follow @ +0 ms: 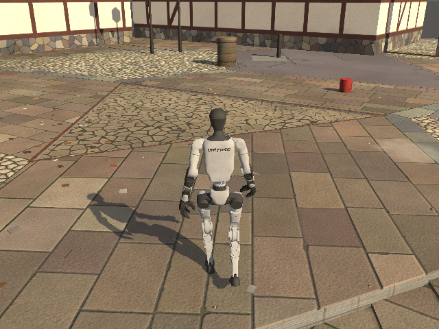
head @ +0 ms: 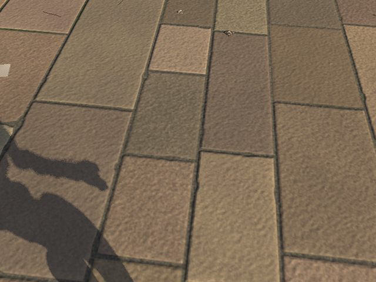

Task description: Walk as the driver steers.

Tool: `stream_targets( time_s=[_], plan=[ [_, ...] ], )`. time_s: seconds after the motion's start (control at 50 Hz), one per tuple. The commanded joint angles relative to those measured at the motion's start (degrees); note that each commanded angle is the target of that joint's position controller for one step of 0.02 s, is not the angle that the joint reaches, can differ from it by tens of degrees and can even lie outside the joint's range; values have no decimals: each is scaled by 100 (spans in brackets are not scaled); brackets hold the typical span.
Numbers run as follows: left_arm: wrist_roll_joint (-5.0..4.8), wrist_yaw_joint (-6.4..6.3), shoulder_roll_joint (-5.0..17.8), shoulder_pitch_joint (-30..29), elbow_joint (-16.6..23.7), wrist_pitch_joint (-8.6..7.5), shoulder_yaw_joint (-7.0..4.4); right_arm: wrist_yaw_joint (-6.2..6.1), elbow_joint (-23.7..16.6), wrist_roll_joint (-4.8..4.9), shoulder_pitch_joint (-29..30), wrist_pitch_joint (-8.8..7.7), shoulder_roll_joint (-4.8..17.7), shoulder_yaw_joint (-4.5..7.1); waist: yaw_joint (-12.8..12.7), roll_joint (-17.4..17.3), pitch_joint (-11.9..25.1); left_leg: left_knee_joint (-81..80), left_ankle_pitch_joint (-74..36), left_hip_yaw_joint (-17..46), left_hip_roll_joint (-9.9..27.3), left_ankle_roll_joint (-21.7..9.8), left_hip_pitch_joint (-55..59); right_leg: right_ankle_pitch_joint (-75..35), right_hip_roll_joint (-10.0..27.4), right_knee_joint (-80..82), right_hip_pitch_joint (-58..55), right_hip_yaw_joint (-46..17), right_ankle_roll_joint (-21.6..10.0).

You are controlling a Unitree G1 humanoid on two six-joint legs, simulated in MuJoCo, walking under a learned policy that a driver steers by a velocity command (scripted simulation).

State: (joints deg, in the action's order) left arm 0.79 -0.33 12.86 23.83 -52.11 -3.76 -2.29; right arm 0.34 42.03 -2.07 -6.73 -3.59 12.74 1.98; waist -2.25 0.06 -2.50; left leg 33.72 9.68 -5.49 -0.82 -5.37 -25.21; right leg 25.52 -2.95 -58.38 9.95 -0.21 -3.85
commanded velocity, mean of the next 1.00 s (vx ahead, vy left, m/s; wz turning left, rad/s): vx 0.31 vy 0.00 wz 0.00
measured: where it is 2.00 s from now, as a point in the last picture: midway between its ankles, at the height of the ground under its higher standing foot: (206, 234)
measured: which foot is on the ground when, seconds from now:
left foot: down 0.00-0.50, up 0.52-0.88, down 0.90-1.00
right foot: up 0.00-0.46, down 0.48-1.00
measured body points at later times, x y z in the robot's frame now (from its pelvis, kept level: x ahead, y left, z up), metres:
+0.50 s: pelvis +0.27 -0.02 +0.00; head +0.30 -0.03 +0.45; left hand +0.48 +0.19 -0.10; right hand +0.20 -0.27 -0.14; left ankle +0.10 +0.07 -0.71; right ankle +0.38 -0.10 -0.73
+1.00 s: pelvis +0.37 -0.02 +0.02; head +0.37 -0.01 +0.47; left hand +0.40 +0.21 -0.14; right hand +0.41 -0.25 -0.13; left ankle +0.39 +0.09 -0.72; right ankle +0.38 -0.10 -0.72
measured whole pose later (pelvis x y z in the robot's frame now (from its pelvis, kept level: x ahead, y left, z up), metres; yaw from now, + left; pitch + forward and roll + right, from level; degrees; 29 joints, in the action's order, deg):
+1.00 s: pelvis +0.37 -0.02 +0.02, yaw +1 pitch -1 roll -1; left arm 0.7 -1.3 9.7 16.0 -58.7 -1.3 -0.4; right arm -2.0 59.1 -0.7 -15.1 -0.6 9.0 0.2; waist -0.9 0.5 -0.3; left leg 26.3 12.4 -0.8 1.0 -0.2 -12.8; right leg 11.9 -2.6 -23.1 10.3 5.4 -3.5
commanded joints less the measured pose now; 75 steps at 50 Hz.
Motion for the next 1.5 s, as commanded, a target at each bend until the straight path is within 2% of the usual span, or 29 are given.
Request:
stream_targets(
  time_s=[0.02,0.06,0.12,0.24,0.38,0.42,0.46,0.48,0.5,0.52,0.54,0.58,0.6,0.7,0.76,0.84,0.88,0.9,0.92,0.94,0.96,1.02,1.18,1.24,1.3,1.38,1.44,1.48,1.5],
  plan=[
    [32,37,546,-174,537,-91,-116,-2,79,102,-934,-15,640,232,336,-134,491,-2001,97,2674,1806,-907,2307,-721,477,-1330,2511,-312,-59],
    [138,108,428,-34,467,54,-88,-3,218,141,-902,-96,446,171,73,-341,290,-2287,-375,1924,1418,-678,1588,-881,681,-871,2014,-238,44],
    [180,201,316,-243,495,190,-67,17,463,160,-1276,-227,577,207,30,-311,158,-2542,-998,1480,1295,-739,1415,-1153,767,-556,2148,-86,160],
    [132,233,256,-1683,865,183,5,24,756,189,-1835,-206,625,189,335,-316,-130,-2718,-1466,907,1012,-575,1862,-2360,899,1133,2763,195,359],
    [88,207,278,-2678,1156,110,44,-72,1126,105,-2424,-151,702,173,600,-375,-294,-2306,-2357,848,1300,-574,2943,-2232,631,2368,2705,396,129],
    [100,179,281,-2489,1109,53,30,-109,1186,78,-2299,-128,731,174,446,-387,-277,-1862,-3439,757,1330,-482,3067,-1853,437,2651,2242,471,-42],
    [170,90,372,-1270,659,-77,-45,-134,1233,113,-2125,-111,774,172,-60,-351,316,-470,-4867,552,1052,-226,2977,-2170,31,3252,747,609,-263],
    [282,26,595,-413,392,-173,-121,-147,1185,199,-2073,-130,723,139,-378,-261,869,589,-3956,421,835,-65,2203,-3154,450,3295,-665,273,-432],
    [422,-30,1230,317,303,-195,-270,-129,963,436,-2498,-149,196,-3,-374,814,1919,2677,-807,52,215,230,438,-5478,2324,2856,-2742,-1662,-1133],
    [90,17,1232,392,251,-100,-312,-174,1142,436,-2820,-92,491,111,-313,1061,2626,4002,2510,514,-503,292,-118,-7295,3041,3124,-2961,-2928,-1822],
    [-76,34,1003,-80,298,-70,-249,-204,1125,290,-2410,-22,627,184,-121,431,1966,4136,2154,1042,-186,278,-284,-7250,2642,3230,-2254,-2068,-1651],
    [-61,-4,331,-893,333,-81,-46,-160,1044,153,-1836,8,355,128,170,337,661,3447,1633,930,196,322,-450,-6285,2075,3830,-890,-1094,-1131],
    [-85,-38,213,-997,274,-85,3,-127,1043,49,-1799,94,357,145,324,382,432,3107,1437,896,275,388,-199,-6011,1830,4050,-380,-810,-944],
    [27,-26,381,-1075,65,-175,43,-97,1247,49,-1962,364,55,86,683,454,647,1952,805,631,204,548,792,-6068,1454,4241,483,-3,-841],
    [48,-24,419,-866,-107,-109,59,-164,1232,61,-1454,429,91,38,477,661,595,1051,500,503,251,533,962,-5004,1370,4305,510,4,-759],
    [58,-59,425,-707,-278,60,64,-233,1307,82,-1141,449,149,-3,325,534,387,208,599,447,281,469,1278,-2765,1486,4364,670,-404,-765],
    [14,-100,371,-742,-334,136,84,-262,1406,50,-1190,383,126,-47,426,248,175,-916,-2,526,343,381,1810,-1692,1326,4196,953,-491,-486],
    [30,-113,279,-622,-362,149,105,-286,1463,18,-1300,318,303,-31,375,0,141,-1208,-434,941,718,334,2071,-1353,1173,4050,1070,-507,-266],
    [30,-104,185,-318,-381,164,87,-307,1468,-13,-1347,245,582,-7,96,-464,80,-1323,-1217,1489,1245,215,2044,-1064,768,3717,1057,-240,-100],
    [-61,-98,-147,55,-579,232,157,-280,1546,148,-1025,248,498,-30,-104,-1034,12,-1504,-661,1614,1315,-18,1152,-993,471,3948,357,-5,5],
    [-27,-121,28,-83,-677,270,132,-240,1523,167,-868,232,204,-91,-14,-778,-193,-1661,-150,1528,1105,106,735,-1318,538,3949,-68,-66,69],
    [-11,-128,216,-334,-727,279,67,-263,1681,185,-1020,209,156,-103,120,-440,-89,-1593,-168,1135,698,294,1006,-1774,745,3960,-216,-224,27],
    [-22,-194,-15,-365,-1041,287,137,-286,1964,168,-1172,242,72,-124,203,-56,-66,-1521,-463,1062,690,239,1384,-1799,788,4080,-136,-225,86],
    [2,-172,98,-239,-1105,323,75,-263,2030,137,-1310,288,234,-39,199,-62,-119,-1431,1771,1001,432,45,1176,127,521,3832,87,-87,-77],
    [20,-106,28,-256,-997,318,62,-196,1946,135,-1371,299,208,2,230,-124,-801,-1559,3104,1440,587,-230,696,1222,534,3674,788,-311,-266],
    [89,-2,-140,-559,-748,113,75,-161,2048,129,-1877,191,460,148,428,-741,-520,-2263,3111,2707,1374,-696,1612,-51,218,2658,1336,179,-186],
    [86,56,-112,-339,-696,-16,48,-144,2006,151,-1668,169,529,221,186,-747,-578,-2278,2965,2800,1561,-798,1157,-247,269,2755,784,269,-278],
    [46,21,-55,695,-1017,-93,6,-114,1698,209,-845,130,316,187,-399,-114,-655,-1342,2446,1836,900,-393,-225,47,510,3696,-757,-351,-440],
    [7,-49,340,1322,-1197,-135,-108,-77,1401,236,-354,45,-19,99,-641,973,-674,132,1762,745,92,-47,-1362,845,1302,4623,-1737,-1847,-706]
  ],
)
